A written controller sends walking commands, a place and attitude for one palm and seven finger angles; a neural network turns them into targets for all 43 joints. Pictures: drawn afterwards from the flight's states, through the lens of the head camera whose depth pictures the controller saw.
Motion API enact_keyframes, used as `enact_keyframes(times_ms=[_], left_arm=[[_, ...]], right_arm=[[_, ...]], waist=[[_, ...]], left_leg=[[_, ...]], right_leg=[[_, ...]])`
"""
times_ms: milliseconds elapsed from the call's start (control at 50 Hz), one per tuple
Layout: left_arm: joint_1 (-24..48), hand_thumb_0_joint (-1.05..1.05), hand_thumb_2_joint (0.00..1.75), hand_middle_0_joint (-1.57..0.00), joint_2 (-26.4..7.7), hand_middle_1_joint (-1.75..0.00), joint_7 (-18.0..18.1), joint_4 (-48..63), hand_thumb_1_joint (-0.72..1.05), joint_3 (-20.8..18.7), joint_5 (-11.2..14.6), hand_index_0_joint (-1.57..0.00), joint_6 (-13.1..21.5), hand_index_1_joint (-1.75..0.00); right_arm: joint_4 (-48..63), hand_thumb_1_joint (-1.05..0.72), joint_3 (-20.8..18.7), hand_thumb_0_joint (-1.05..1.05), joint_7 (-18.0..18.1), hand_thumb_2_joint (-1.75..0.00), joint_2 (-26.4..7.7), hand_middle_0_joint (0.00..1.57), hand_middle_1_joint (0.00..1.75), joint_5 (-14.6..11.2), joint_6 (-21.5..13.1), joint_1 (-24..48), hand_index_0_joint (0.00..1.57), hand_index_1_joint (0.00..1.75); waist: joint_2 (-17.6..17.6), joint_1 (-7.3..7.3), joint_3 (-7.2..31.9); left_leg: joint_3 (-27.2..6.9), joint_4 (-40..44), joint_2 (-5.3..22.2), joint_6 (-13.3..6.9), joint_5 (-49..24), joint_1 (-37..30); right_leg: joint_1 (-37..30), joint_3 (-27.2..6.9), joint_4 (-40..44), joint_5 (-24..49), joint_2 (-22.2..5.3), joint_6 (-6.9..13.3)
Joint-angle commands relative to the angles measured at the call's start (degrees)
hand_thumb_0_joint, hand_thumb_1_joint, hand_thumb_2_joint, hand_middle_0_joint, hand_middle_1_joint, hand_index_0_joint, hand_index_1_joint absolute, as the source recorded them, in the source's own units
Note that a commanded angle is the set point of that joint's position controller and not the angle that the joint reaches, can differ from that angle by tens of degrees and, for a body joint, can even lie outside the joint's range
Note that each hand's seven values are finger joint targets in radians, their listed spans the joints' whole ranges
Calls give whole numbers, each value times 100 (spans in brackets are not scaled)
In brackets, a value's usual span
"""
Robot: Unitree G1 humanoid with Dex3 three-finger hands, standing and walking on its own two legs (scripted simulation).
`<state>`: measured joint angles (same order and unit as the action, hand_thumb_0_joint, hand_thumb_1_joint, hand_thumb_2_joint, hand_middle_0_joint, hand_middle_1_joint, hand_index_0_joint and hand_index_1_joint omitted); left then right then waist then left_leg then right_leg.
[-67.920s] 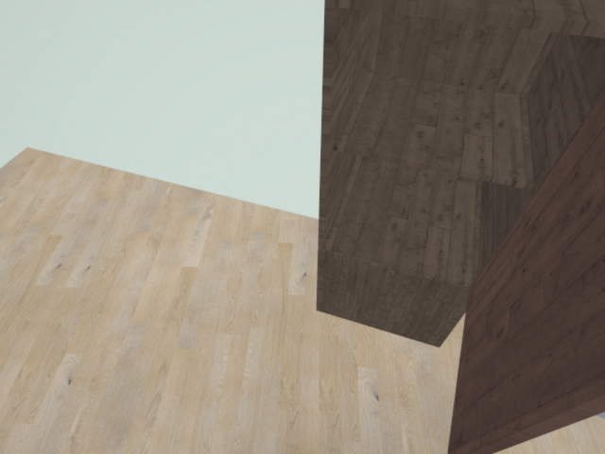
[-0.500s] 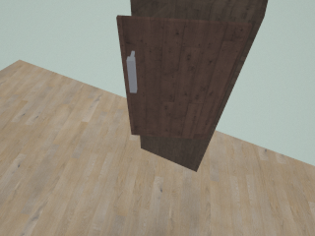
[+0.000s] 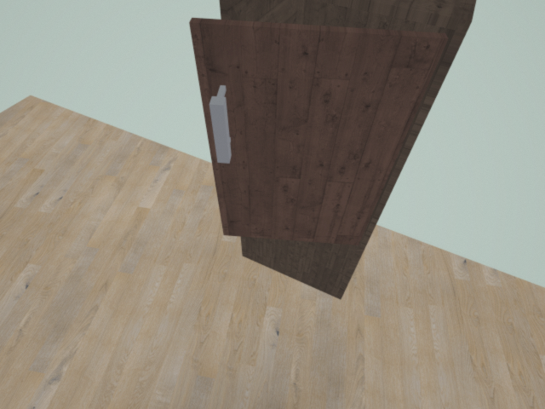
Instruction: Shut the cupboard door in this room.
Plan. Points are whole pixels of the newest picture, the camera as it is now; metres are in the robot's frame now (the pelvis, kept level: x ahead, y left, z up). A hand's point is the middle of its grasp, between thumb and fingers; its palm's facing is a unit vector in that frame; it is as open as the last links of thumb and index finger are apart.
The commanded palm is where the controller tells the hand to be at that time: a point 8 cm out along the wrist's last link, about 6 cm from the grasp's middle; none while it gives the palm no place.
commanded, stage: shuffle to correct the standing spot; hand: left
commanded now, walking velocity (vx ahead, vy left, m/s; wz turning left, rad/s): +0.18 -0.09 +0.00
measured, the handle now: (223, 125) +0.58 +0.13 +0.08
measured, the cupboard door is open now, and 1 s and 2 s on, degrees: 21 21 21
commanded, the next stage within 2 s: come to a stop and stand still in 0.38 s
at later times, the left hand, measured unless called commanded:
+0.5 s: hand (188, 382) +0.19 +0.16 -0.17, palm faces -0.04 -0.97 -0.22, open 7.3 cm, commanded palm none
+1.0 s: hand (189, 399) +0.16 +0.15 -0.18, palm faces +0.06 -0.98 -0.18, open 7.3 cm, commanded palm none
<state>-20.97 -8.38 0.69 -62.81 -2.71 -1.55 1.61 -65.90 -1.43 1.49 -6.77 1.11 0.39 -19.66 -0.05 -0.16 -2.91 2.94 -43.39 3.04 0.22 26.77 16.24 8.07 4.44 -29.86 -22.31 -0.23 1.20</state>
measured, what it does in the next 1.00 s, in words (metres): walks ahead: left foot, then right foot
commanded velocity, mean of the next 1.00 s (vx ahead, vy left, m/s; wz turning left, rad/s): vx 0.01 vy -0.01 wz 0.00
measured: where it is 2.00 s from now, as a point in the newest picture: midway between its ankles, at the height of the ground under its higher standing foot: outside the picture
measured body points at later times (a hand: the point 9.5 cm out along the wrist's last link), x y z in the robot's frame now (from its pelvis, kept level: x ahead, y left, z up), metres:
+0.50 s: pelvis +0.11 -0.04 +0.00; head +0.15 -0.04 +0.45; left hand +0.19 +0.21 -0.15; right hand +0.05 -0.24 -0.16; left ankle +0.04 +0.11 -0.73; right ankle +0.16 -0.17 -0.73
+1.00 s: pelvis +0.12 -0.03 +0.00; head +0.15 -0.01 +0.45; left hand +0.16 +0.20 -0.16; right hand +0.19 -0.26 -0.14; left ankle +0.14 +0.04 -0.73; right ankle +0.11 -0.17 -0.69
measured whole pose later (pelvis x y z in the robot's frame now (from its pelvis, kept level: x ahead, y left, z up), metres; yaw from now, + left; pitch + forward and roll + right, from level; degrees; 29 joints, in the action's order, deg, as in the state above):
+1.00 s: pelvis +0.12 -0.03 +0.00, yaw +0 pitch -1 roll -1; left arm -11.0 -10.8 1.8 -58.0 -3.9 -1.6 -3.7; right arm -57.2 -2.6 1.7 -7.9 1.5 1.0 -9.0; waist -2.8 1.2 -4.8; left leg 7.2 -30.6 -0.6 -4.7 15.2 15.2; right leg 22.2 2.2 -50.0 -25.4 -2.7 -0.7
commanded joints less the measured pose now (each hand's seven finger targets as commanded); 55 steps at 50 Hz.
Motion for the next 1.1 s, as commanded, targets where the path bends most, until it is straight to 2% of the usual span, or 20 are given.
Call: enact_keyframes(times_ms=[0,60,100,120,140,180,260,420,460,480,500,520,580,760,820,840,860,880,960,1080], left_arm=[[-850,0,90,-20,-698,-30,126,-77,90,-137,-41,-20,27,-30],[-209,0,90,-20,-546,-30,86,68,90,-83,50,-20,0,-30],[-77,0,90,-20,-163,-30,41,352,90,8,115,-20,-11,-30],[35,0,90,-20,-345,-30,62,420,90,-53,46,-20,-54,-30],[181,0,90,-20,-305,-30,59,375,90,-63,-19,-20,-72,-30],[280,0,90,-20,-187,-30,-11,339,90,-72,-38,-20,-90,-30],[206,0,90,-20,-47,-30,-99,357,90,-56,22,-20,-174,-30],[689,0,90,-20,-252,-30,-197,611,90,-127,15,-20,-171,-30],[-87,0,90,-20,-675,-30,-169,383,90,-210,-14,-20,-103,-30],[-496,0,90,-20,-1167,-30,-87,278,90,-326,-52,-20,-44,-30],[-604,0,90,-20,-1330,-30,-8,287,90,-302,38,-20,-35,-30],[-182,0,90,-20,-1124,-30,58,385,90,-209,62,-20,-46,-30],[924,0,90,-20,-895,-30,136,663,90,-130,11,-20,-35,-30],[792,0,90,-20,-1140,-30,219,757,90,-290,-29,-20,-195,-30],[1024,0,90,-20,-1066,-30,194,840,90,-261,20,-20,-263,-30],[963,0,90,-20,-872,-30,166,895,90,-226,50,-20,-297,-30],[835,0,90,-20,-566,-30,142,963,90,-160,63,-20,-346,-30],[948,0,90,-20,-474,-30,158,987,90,-125,77,-20,-380,-30],[592,0,90,-20,-518,-30,133,712,90,-156,-26,-20,-450,-30],[610,0,90,-20,-403,-30,151,664,90,-19,21,-20,-367,-30]], right_arm=[[677,-90,-88,0,-8,-90,-286,20,30,-33,-255,695,20,30],[226,-90,-106,0,-2,-90,-240,20,30,11,-307,-533,20,30],[-40,-90,-325,0,129,-90,-1231,20,30,115,-335,-1638,20,30],[21,-90,-295,0,133,-90,-1232,20,30,107,-263,-1473,20,30],[119,-90,-249,0,119,-90,-1017,20,30,105,-280,-1093,20,30],[281,-90,-149,0,139,-90,-759,20,30,84,-353,-665,20,30],[365,-90,-172,0,173,-90,-823,20,30,69,-412,-405,20,30],[387,-90,-382,0,128,-90,-1108,20,30,105,-229,-234,20,30],[398,-90,-379,0,74,-90,-999,20,30,54,-203,-204,20,30],[479,-90,-284,0,27,-90,-609,20,30,10,-203,-282,20,30],[672,-90,-188,0,64,-90,-439,20,30,-39,-95,-117,20,30],[631,-90,-175,0,95,-90,-381,20,30,-42,-24,-53,20,30],[375,-90,-170,0,48,-90,-355,20,30,-65,52,-192,20,30],[702,-90,-238,0,-2,-90,-481,20,30,-41,139,239,20,30],[690,-90,-259,0,-21,-90,-506,20,30,-35,94,-32,20,30],[720,-90,-290,0,-11,-90,-710,20,30,-9,51,-61,20,30],[880,-90,-344,0,-3,-90,-1071,20,30,41,9,110,20,30],[1026,-90,-343,0,1,-90,-1248,20,30,70,43,471,20,30],[1179,-90,-230,0,83,-90,-950,20,30,57,-11,1028,20,30],[961,-90,-238,0,101,-90,-963,20,30,11,-68,501,20,30]], waist=[[-699,267,-256],[-214,-389,94],[1930,-665,417],[1176,-590,291],[623,-458,-155],[536,-255,-587],[698,-61,-177],[1007,-102,-40],[135,287,308],[-1316,474,700],[-1797,439,921],[-1046,326,632],[-899,-46,180],[-651,155,633],[-696,-101,651],[-100,-100,716],[1077,-25,643],[1535,-19,344],[669,183,78],[598,-93,726]], left_leg=[[133,-316,147,-50,450,1558],[461,1688,-148,-67,-1466,-1004],[-2481,2742,2185,-918,-3013,-2099],[-2606,2742,2494,-1299,-3067,-1801],[-2103,2785,2257,-1220,-2897,-1181],[-1692,2866,2017,-1095,-3380,-635],[-577,2692,1532,-867,-4243,-931],[-227,2142,1363,-541,-3220,-672],[156,955,912,-222,-2458,46],[723,-414,306,34,-836,1067],[332,-1413,9,123,1094,1140],[-151,-1575,230,111,1000,924],[-178,-1265,359,127,324,397],[-21,81,-39,275,-206,336],[148,1610,-60,216,-1497,-705],[-259,1979,342,39,-2120,-1074],[-1330,2462,1309,-411,-3017,-853],[-1626,2878,1745,-938,-3175,39],[-1033,2817,1236,-986,-2916,-107],[-916,2553,1200,-1060,-4176,-1636]], right_leg=[[-1032,-1441,848,3338,-1708,1147],[393,-502,-306,2668,-896,500],[2287,105,-2907,-986,64,-83],[2436,-461,-3642,-1143,-144,54],[2511,-554,-3818,-791,-332,54],[2526,-560,-3838,-224,-539,-92],[2270,-304,-2888,285,-568,-238],[966,407,-293,931,-256,-202],[-477,261,451,1597,-300,-95],[-1393,-1021,739,2267,-1541,310],[-1064,-1909,1162,3127,-2355,831],[-417,-1618,1247,3031,-2310,992],[625,-978,1172,3278,-1939,859],[-27,-959,617,4413,-2064,1041],[588,-655,248,3197,-1705,549],[965,-384,-74,2203,-1284,244],[1256,133,-649,561,-610,-160],[1065,12,-1478,-730,-342,-271],[1543,-540,-2902,-396,-268,-215],[1384,-337,-1506,-558,-347,-375]])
